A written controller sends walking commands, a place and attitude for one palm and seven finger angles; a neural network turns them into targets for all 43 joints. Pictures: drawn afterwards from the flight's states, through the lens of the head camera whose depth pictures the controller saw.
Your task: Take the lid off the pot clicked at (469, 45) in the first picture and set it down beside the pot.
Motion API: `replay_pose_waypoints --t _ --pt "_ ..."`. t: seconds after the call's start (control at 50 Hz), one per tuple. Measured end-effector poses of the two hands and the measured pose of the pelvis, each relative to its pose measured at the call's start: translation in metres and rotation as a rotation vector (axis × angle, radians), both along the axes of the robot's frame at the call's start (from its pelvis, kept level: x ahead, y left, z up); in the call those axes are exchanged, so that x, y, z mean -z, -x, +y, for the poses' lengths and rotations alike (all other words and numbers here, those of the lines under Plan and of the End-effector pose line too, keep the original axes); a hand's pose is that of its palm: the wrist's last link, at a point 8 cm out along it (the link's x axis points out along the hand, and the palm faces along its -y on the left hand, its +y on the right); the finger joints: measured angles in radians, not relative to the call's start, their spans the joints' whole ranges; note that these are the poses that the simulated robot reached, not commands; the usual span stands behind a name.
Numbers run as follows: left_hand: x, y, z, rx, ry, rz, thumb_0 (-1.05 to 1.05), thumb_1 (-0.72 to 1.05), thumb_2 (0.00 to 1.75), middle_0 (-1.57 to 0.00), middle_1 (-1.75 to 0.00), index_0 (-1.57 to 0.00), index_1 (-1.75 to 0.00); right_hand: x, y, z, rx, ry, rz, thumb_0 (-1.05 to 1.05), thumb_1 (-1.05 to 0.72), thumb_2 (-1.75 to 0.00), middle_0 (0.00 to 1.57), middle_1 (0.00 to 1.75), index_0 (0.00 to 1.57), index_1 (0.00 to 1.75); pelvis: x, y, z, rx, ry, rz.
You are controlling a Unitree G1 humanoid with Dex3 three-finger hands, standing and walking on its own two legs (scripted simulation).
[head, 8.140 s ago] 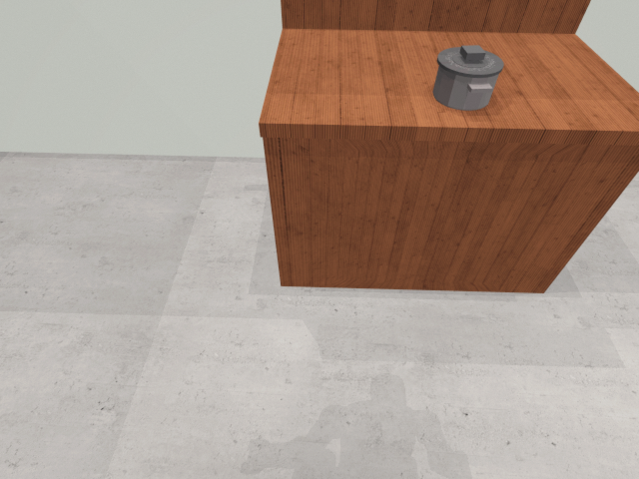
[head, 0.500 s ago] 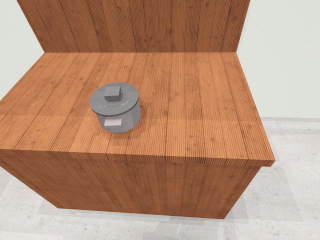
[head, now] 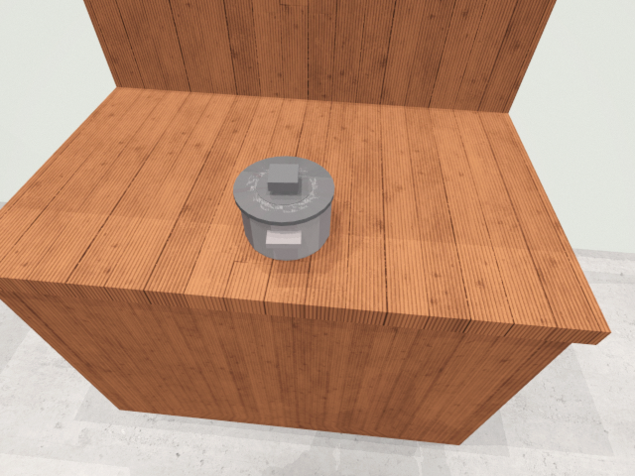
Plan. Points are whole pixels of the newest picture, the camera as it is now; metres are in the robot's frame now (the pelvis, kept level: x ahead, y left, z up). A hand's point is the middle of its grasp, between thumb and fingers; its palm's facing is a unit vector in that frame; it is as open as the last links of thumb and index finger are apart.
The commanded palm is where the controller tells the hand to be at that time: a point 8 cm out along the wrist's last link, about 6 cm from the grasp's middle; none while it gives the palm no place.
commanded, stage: look again from close up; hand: left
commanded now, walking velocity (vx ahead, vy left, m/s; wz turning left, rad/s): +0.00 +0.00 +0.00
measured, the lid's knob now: (283, 177) +0.52 +0.10 +0.09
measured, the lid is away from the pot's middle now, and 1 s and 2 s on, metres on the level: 0.00 0.00 0.00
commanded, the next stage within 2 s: none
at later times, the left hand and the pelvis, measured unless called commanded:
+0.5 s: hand out of the picture +0.02 +0.15 -0.17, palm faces +0.03 -0.98 -0.21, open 7.4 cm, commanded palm none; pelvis +0.01 -0.02 +0.00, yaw +0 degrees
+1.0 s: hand out of the picture +0.00 +0.11 -0.17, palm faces +0.02 -0.98 -0.19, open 7.3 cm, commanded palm none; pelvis -0.01 -0.06 +0.01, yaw +0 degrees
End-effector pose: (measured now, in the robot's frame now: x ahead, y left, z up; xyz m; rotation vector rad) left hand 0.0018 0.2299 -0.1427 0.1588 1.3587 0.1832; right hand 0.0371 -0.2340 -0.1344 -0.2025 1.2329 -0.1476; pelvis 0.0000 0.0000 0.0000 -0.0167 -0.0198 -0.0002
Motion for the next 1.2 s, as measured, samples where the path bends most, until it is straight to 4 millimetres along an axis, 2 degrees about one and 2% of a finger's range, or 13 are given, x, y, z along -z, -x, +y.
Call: replay_pose_waypoints --t 0.14,0.32,0.62,0.92,1.2 --pt "-0.001 -0.004 0.002 0.007 -0.001 0.021 0.01 0.91 0.90 -0.19 -0.30 -0.20 -0.30 0.001 0.009 0.003 0.015 -0.004 0.051 0.01 -0.94 -0.90 0.20 0.30 0.20 0.30 -0.002 -0.005 0.001 0.005 -0.005 0.000" --pt "-0.003 -0.008 -0.010 0.008 0.002 0.042 0.01 0.91 0.90 -0.19 -0.30 -0.20 -0.30 0.004 0.025 0.001 0.037 -0.028 0.128 0.01 -0.92 -0.90 0.20 0.30 0.20 0.30 -0.003 -0.011 -0.009 0.002 -0.009 0.003" --pt "-0.006 -0.014 -0.042 0.007 0.009 0.020 0.01 0.91 0.90 -0.20 -0.30 -0.20 -0.30 0.004 0.022 -0.025 0.050 -0.034 0.129 0.01 -0.92 -0.90 0.20 0.30 0.20 0.30 -0.006 -0.008 -0.035 -0.004 -0.015 0.000" --pt "-0.008 0.005 -0.065 0.011 0.020 0.026 0.01 0.91 0.90 -0.20 -0.30 -0.20 -0.30 0.000 0.030 -0.048 0.050 -0.035 0.128 0.01 -0.92 -0.90 0.20 0.30 0.20 0.30 -0.009 0.005 -0.057 -0.004 -0.016 -0.001" --pt "-0.006 0.025 -0.076 0.010 0.042 0.041 0.01 0.91 0.90 -0.20 -0.30 -0.20 -0.30 -0.001 0.058 -0.045 0.064 -0.053 0.165 0.01 -0.92 -0.90 0.20 0.30 0.20 0.30 -0.011 0.017 -0.063 -0.002 -0.014 -0.007"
